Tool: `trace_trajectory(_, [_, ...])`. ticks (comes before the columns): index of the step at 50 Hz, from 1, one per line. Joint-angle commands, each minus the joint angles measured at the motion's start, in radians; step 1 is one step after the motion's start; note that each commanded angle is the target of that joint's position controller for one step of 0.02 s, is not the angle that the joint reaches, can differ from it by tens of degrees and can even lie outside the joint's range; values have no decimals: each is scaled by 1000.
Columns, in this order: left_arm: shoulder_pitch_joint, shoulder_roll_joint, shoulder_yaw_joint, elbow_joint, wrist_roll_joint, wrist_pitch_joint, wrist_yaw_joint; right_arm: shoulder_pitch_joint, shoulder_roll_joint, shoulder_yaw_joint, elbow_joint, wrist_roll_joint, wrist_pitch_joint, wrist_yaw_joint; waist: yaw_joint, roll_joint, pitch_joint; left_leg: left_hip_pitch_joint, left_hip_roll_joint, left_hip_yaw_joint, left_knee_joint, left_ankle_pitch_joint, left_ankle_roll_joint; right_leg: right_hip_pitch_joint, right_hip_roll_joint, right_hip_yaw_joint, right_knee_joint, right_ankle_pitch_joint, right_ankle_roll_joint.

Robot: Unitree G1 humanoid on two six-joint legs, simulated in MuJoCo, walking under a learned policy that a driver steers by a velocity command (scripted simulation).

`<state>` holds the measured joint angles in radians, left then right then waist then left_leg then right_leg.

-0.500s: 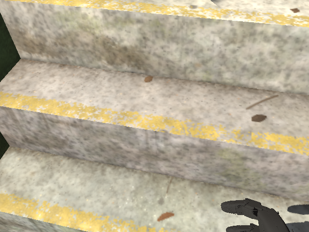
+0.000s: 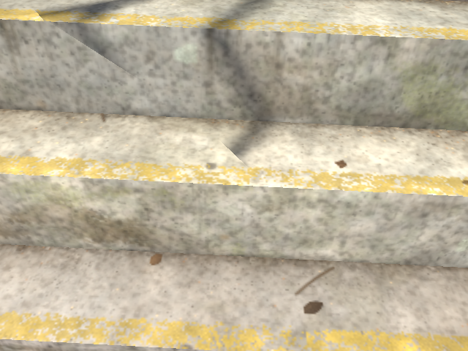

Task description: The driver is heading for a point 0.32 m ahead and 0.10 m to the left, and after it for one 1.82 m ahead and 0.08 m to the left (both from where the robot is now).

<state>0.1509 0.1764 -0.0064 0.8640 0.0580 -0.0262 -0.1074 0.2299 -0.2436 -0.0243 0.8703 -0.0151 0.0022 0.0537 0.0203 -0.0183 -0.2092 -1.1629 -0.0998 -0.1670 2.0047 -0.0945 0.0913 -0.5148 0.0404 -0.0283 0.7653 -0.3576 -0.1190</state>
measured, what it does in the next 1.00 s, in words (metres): climbs: left foot 0.21 m higher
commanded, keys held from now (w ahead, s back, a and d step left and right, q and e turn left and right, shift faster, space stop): w+q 0.38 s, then q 0.12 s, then e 0.42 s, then w+e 0.08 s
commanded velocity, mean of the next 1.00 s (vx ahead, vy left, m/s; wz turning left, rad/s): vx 0.31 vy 0.00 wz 0.14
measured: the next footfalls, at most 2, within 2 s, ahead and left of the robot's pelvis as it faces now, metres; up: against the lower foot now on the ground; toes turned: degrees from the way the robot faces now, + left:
left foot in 0.34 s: +0.28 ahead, +0.29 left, +0.21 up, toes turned +12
right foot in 1.18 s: +0.28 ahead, +0.09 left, +0.21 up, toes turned -3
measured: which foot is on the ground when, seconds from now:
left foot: up 0.00-0.32, down 0.34-1.00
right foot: down 0.00-0.38, up 0.40-1.00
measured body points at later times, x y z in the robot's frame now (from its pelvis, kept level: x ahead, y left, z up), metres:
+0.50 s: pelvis +0.16 +0.19 +0.10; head +0.14 +0.22 +0.55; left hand +0.22 +0.46 -0.05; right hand +0.28 -0.04 -0.01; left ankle +0.24 +0.28 -0.49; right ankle +0.12 -0.07 -0.41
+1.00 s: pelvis +0.29 +0.24 +0.23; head +0.25 +0.24 +0.68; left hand +0.24 +0.49 +0.08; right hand +0.54 +0.07 +0.17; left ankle +0.24 +0.28 -0.49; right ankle +0.32 +0.05 -0.33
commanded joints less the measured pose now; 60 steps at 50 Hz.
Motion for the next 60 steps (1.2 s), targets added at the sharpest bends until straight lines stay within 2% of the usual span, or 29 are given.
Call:
trace_trajectory(1, [125,72,0,30,4,-55,0,-42,-4,12,-8,-6,-1,-18,60,-54,163,-424,16,-84,263,-108,32,363,-376,425,-408,-176,-216])
trace_trajectory(4, [141,53,-6,71,-1,-79,17,-98,26,35,-34,-10,-20,-34,55,-96,125,-435,85,15,193,-164,66,481,-359,253,-512,-130,-150])
trace_trajectory(9, [116,63,-1,102,58,-79,27,-132,27,58,-80,-3,-16,0,15,-27,161,-485,174,9,247,-199,97,517,-440,77,-633,-35,-131])
trace_trajectory(13, [64,110,8,116,85,-83,-5,-263,17,76,-183,-41,56,-25,-79,-88,109,-278,282,106,-225,-117,126,389,-435,-75,-729,-2,-75])
trace_trajectory(14, [14,221,47,132,29,-75,-51,-356,-33,82,-230,-34,90,3,-117,-142,127,80,216,168,-432,-512,103,150,-443,-125,-837,54,-82])
trace_trajectory(15, [36,253,64,151,27,-68,-67,-404,-45,85,-242,-18,106,23,-98,-169,139,192,163,228,-463,-492,100,61,-465,-112,-873,105,-141])
trace_trajectory(17, [-86,281,63,56,-2,-95,-44,-83,-80,41,-113,-1,36,50,-214,-193,88,255,-2,301,-606,-494,97,355,-421,-211,-615,631,-89])
trace_trajectory(19, [117,143,27,117,110,-77,-74,207,-188,18,32,18,-15,4,-221,119,-153,814,106,-344,-1099,-435,249,-28,-256,-115,10,726,-2])
trace_trajectory(20, [85,143,49,79,99,-48,-87,506,-323,-20,125,-4,-15,-4,-267,266,-275,1117,238,-846,-1505,-688,211,-351,-81,78,404,451,17])
trace_trajectory(21, [95,190,104,101,-4,-27,-56,576,-357,-31,160,-47,-47,6,-248,337,-179,1030,259,-926,-1639,-562,-47,-403,75,362,800,585,-19])
trace_trajectory(22, [127,133,105,113,-44,-32,-11,492,-320,-24,178,-19,-57,35,-172,554,-113,897,240,-758,-1570,-650,-199,-467,125,514,998,621,-50])
trace_trajectory(23, [110,78,83,137,-45,-38,19,322,-283,-22,173,24,-50,39,-80,563,-2,740,190,-569,-1474,-598,-191,-501,99,490,1116,641,-64])
trace_trajectory(25, [96,56,41,133,-50,-46,21,-41,-147,4,140,41,-54,31,76,176,96,469,150,-468,-1444,-613,-86,-513,17,355,1260,587,-60])
trace_trajectory(26, [52,-76,1,-17,72,-42,108,-122,61,10,168,41,-39,-54,147,205,99,550,113,-231,-1324,-690,-42,-444,11,121,1273,488,23])
trace_trajectory(29, [-57,-46,-11,-41,-25,-10,194,-13,63,25,172,-1,-86,-106,38,39,222,523,183,-103,-1437,-352,-28,-538,-28,79,1291,420,92])
trace_trajectory(30, [-14,156,30,10,-171,-4,53,-89,-37,24,93,-99,-84,0,35,8,196,362,272,-333,-1573,-301,-37,-547,-17,327,1371,384,39])
trace_trajectory(32, [123,141,41,100,-120,-16,11,-123,-55,14,81,-77,-58,23,44,81,172,452,268,-251,-1611,-304,6,-643,42,335,1518,463,7])
trace_trajectory(33, [115,-105,4,32,-29,-6,130,56,51,0,202,25,-90,-54,59,18,239,582,245,-98,-1483,-264,-8,-625,77,184,1492,396,47])
trace_trajectory(34, [116,-101,-2,57,-28,-1,177,178,88,24,257,54,-110,-82,20,-27,252,621,217,-34,-1500,-212,-29,-648,73,168,1445,379,55])
trace_trajectory(35, [70,121,31,76,-85,-7,82,11,-15,22,136,-92,-90,-1,-20,89,129,709,245,-146,-1595,-237,8,-809,101,336,1628,423,12])
trace_trajectory(38, [137,203,84,124,-80,-1,57,-111,-1,34,22,-70,-51,59,-21,-38,80,857,278,-80,-1614,-74,75,-883,130,367,1660,493,55])
trace_trajectory(43, [150,121,82,162,-45,9,73,-163,50,75,-56,16,-136,83,12,86,62,895,238,99,-1590,109,119,-682,-8,240,1388,297,218])
trace_trajectory(48, [183,71,78,157,-26,4,47,-364,41,79,-177,7,-138,97,84,45,69,885,291,184,-1575,472,146,-316,-131,149,742,353,259])
trace_trajectory(50, [107,44,60,100,-2,17,30,-271,-46,40,-131,17,-128,87,64,80,127,879,334,200,-1601,466,180,-113,-162,9,302,145,262])
trace_trajectory(51, [-38,44,43,-7,-32,17,61,-66,-163,-13,-45,25,-106,77,-21,150,170,1088,442,55,-1584,527,243,-292,-108,-1,219,-199,265])
trace_trajectory(53, [-55,40,14,-47,-48,-14,64,36,-252,-56,-20,-26,-74,21,-75,243,78,1427,526,-47,-1541,1020,301,-426,-115,46,284,-26,198])
trace_trajectory(56, [65,67,20,-17,-51,-48,54,-126,-200,-44,-63,-38,-20,14,3,125,9,1411,463,63,-1485,1097,306,-190,-42,-64,-16,-165,117])
trace_trajectory(58, [190,43,21,55,-83,-54,63,-204,-206,-49,-50,-49,9,37,63,116,22,1306,393,141,-1320,1173,286,84,11,-126,-503,167,90])
trace_trajectory(60, [428,60,44,154,-41,-42,95,-61,-80,-25,53,-122,30,98,54,-56,-31,797,337,237,-960,768,171,584,-63,22,-462,737,-73])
